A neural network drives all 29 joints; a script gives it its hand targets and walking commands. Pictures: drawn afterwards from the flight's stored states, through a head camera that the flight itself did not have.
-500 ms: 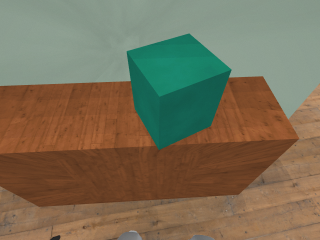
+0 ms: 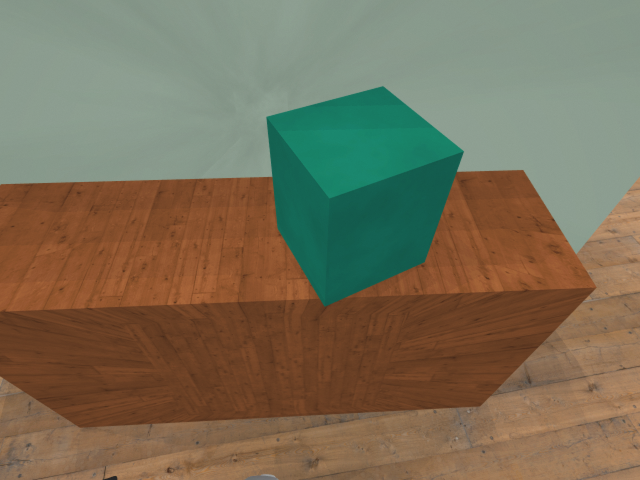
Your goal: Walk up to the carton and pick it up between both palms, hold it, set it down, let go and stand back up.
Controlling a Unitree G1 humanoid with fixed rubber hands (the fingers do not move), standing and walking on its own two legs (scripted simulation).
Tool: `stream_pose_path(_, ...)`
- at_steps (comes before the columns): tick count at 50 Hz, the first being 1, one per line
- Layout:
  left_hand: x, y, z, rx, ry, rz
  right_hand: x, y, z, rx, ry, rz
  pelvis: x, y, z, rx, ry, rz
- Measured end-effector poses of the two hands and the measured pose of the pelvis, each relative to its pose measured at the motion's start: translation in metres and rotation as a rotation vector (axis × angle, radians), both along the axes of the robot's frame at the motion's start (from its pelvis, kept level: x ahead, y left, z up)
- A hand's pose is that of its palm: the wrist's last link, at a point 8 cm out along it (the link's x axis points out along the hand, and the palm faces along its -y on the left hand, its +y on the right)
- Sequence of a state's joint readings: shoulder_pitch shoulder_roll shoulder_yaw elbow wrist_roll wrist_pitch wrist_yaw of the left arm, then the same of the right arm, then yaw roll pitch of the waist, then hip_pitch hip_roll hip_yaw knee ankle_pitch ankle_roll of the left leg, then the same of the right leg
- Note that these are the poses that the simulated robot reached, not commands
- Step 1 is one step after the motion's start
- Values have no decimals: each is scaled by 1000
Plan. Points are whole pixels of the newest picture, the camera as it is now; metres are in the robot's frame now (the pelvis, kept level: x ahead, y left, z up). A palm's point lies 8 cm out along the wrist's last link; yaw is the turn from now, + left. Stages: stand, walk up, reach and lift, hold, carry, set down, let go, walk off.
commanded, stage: walk up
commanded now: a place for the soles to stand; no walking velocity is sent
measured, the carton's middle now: (353, 197) +0.54 -0.05 +0.02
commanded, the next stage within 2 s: none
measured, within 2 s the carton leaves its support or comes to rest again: neither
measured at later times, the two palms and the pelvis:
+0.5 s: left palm out of the picture +0.07 +0.29 -0.11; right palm out of the picture +0.06 -0.31 -0.11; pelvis +0.00 -0.01 +0.00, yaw +0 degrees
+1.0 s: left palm out of the picture +0.08 +0.30 -0.11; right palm out of the picture +0.07 -0.30 -0.11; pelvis +0.00 +0.00 +0.00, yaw +0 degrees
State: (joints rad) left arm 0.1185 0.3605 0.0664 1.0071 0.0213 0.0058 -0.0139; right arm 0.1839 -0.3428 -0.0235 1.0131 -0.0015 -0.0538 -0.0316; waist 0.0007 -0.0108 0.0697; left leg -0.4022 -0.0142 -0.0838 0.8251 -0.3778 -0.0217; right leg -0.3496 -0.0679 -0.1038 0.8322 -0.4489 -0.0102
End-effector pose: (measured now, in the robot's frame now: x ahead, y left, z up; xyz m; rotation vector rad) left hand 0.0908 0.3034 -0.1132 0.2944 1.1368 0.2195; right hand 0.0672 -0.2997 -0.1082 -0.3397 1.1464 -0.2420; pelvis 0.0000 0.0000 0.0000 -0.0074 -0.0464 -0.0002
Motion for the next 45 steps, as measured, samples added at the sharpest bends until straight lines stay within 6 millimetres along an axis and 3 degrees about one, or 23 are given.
stream_pose_path(6, -6, -8, 1, 5, 6, -11, -8, -8, -3, 6, 23, -12, -3, -8, 0, 5, -5, -5)
stream_pose_path(11, -13, -4, -1, 5, 19, -4, -7, -6, -2, 1, 25, -10, -1, -4, 0, 3, -1, -2)
stream_pose_path(21, -12, -5, -3, 0, 32, 3, -15, -6, -2, 1, 40, -8, -5, -5, 0, 4, -8, -2)
stream_pose_path(28, -19, -6, 0, 10, 40, 2, -4, -9, -3, 6, 40, -9, 1, -8, 1, 8, 2, -1)
stream_pose_path(45, -7, -3, 0, 3, 14, -8, 7, -3, 0, 3, 6, 6, 0, -3, 1, 4, 2, 3)
